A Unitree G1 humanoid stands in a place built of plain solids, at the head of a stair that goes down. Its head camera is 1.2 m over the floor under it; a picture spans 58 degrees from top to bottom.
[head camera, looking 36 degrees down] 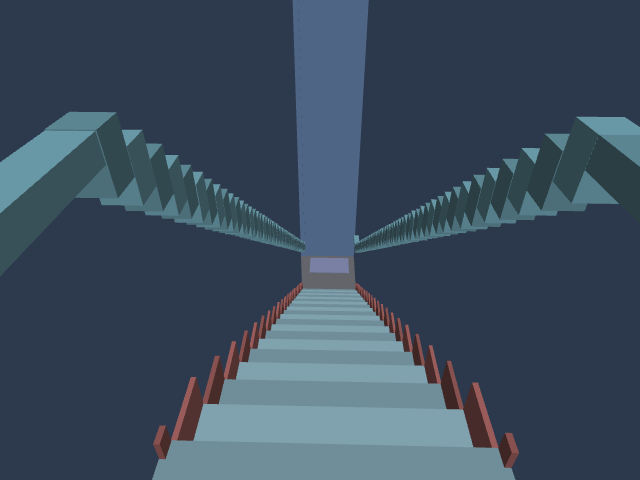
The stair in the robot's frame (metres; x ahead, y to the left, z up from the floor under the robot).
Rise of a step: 0.20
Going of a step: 0.25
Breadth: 0.98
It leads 1 degrees to the right of straight ahead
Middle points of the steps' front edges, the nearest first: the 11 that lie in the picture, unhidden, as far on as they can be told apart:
0.66 -0.04 0.00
0.91 -0.05 -0.20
1.16 -0.05 -0.39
1.40 -0.06 -0.59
1.65 -0.06 -0.79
1.90 -0.07 -0.98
2.15 -0.08 -1.18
2.40 -0.08 -1.38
2.64 -0.09 -1.57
2.89 -0.09 -1.77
3.14 -0.10 -1.97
